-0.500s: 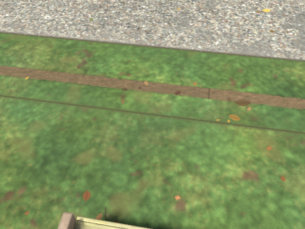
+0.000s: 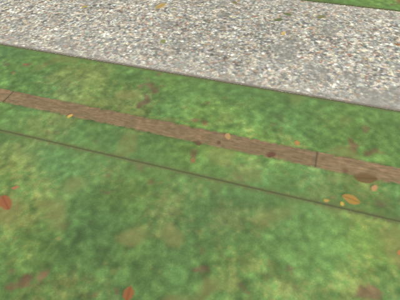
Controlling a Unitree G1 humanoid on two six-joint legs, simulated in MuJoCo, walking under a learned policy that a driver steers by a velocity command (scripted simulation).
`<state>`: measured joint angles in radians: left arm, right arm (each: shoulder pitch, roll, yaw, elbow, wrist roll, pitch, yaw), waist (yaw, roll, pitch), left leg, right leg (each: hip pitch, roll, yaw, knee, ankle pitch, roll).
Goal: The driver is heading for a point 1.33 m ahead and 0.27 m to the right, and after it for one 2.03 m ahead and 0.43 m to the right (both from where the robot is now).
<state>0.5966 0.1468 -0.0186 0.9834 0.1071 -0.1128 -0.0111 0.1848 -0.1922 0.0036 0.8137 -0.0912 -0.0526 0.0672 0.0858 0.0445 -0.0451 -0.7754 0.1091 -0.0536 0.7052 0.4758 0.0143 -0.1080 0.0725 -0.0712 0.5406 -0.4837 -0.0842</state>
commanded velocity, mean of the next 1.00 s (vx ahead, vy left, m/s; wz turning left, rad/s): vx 0.17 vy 0.00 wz -0.21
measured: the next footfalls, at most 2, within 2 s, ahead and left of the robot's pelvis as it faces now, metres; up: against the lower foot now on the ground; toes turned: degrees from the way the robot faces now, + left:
left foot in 0.20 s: +0.26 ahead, +0.13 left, -0.17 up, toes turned +6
right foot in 0.50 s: +0.27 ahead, -0.09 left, -0.17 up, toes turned -1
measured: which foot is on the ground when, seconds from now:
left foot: up 0.00-0.18, down 0.20-0.84, up 0.86-1.00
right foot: down 0.00-0.20, up 0.22-0.48, down 0.50-0.60, up 0.62-0.82, down 0.84-1.00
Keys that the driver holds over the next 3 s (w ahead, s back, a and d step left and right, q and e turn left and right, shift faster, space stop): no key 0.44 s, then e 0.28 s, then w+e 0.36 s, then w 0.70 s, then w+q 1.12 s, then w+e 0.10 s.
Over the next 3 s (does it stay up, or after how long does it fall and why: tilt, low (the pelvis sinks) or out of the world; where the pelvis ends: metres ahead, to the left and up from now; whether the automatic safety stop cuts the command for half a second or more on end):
stays up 1.26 -0.36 -0.31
